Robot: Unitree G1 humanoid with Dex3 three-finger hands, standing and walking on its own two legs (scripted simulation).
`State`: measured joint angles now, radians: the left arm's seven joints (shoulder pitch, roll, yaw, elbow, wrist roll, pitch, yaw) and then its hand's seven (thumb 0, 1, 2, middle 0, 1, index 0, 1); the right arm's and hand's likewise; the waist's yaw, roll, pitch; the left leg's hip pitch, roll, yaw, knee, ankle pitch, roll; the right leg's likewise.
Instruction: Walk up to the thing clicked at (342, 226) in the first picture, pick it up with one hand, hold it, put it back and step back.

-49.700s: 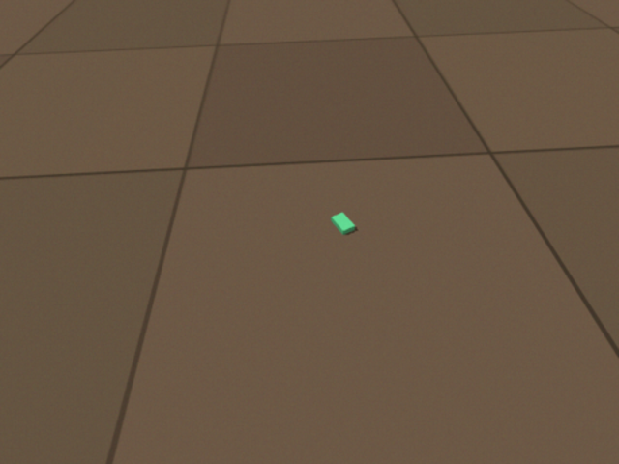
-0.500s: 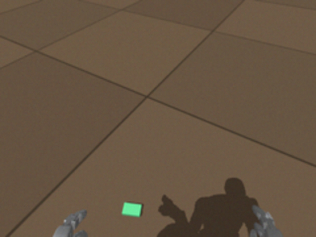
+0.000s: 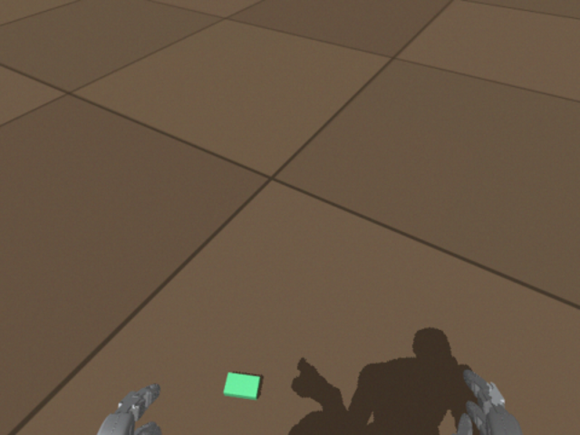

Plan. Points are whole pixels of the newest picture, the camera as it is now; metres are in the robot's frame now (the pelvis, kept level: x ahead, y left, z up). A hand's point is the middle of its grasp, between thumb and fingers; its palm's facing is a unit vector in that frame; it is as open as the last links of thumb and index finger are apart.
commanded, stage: home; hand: left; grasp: from above
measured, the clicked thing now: (242, 386) +0.45 +0.17 -0.70
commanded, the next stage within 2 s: stand in 0.80 s
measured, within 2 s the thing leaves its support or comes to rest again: neither
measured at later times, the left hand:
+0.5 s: hand out of the picture +0.16 +0.18 -0.05, palm faces +0.04 -0.98 -0.21, open 7.4 cm
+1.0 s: hand out of the picture +0.16 +0.20 -0.08, palm faces +0.01 -0.95 -0.30, open 7.4 cm
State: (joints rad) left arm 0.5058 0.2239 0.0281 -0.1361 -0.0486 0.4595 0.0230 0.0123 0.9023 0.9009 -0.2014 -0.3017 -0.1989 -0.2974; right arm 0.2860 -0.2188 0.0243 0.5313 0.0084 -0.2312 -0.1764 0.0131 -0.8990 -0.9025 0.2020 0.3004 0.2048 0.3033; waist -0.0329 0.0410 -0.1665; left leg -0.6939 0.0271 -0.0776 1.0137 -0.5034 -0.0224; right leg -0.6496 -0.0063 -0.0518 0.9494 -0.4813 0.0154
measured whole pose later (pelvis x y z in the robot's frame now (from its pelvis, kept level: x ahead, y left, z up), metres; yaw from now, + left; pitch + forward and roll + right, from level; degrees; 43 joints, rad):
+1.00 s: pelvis -0.01 +0.00 +0.01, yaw +0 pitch +5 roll -1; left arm 0.29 0.26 0.00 0.27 0.04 0.19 0.04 0.01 0.90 0.90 -0.20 -0.30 -0.20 -0.30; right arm 0.20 -0.26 0.01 0.71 -0.09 -0.11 -0.08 0.01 -0.90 -0.90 0.20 0.30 0.20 0.30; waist 0.02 0.00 -0.04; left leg -0.56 0.00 -0.05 0.93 -0.46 -0.01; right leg -0.54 -0.04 -0.03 0.91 -0.47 0.02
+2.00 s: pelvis -0.01 +0.00 +0.07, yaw +2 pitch -4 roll +0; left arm 0.17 0.30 0.04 1.15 0.03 0.01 0.02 0.01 0.90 0.90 -0.20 -0.30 -0.20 -0.30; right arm 0.16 -0.31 -0.03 1.12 -0.02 0.01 -0.01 0.01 -0.90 -0.90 0.20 0.30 0.20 0.30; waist 0.02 0.02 0.06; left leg -0.13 0.00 -0.07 0.39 -0.19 -0.02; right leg -0.10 -0.04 -0.06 0.37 -0.20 0.02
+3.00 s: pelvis +0.01 -0.02 +0.07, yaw +2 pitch -2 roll +0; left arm 0.10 0.32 0.03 1.15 0.01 0.00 0.01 0.01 0.90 0.90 -0.20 -0.30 -0.20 -0.30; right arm 0.11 -0.33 -0.01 1.14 -0.02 -0.01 -0.01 0.00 -0.90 -0.90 0.20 0.30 0.20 0.30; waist 0.01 0.02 0.05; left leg -0.10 0.02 -0.07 0.32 -0.19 -0.04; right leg -0.08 -0.02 -0.06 0.33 -0.21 0.00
